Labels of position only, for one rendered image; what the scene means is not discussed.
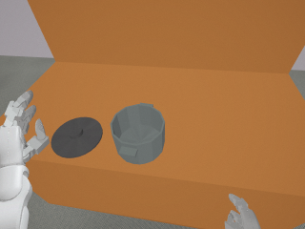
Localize knob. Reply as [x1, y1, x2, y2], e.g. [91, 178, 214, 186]
[68, 125, 84, 139]

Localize robot right hand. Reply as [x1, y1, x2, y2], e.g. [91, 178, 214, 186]
[224, 194, 261, 229]

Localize table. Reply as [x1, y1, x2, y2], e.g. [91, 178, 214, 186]
[0, 0, 305, 229]

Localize robot left forearm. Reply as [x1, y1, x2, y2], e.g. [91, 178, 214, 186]
[0, 164, 32, 229]

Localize robot left hand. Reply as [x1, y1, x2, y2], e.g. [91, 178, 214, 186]
[0, 90, 50, 168]

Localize lid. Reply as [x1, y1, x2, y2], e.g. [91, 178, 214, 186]
[51, 116, 103, 158]

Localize pot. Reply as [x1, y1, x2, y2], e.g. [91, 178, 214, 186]
[110, 102, 165, 165]

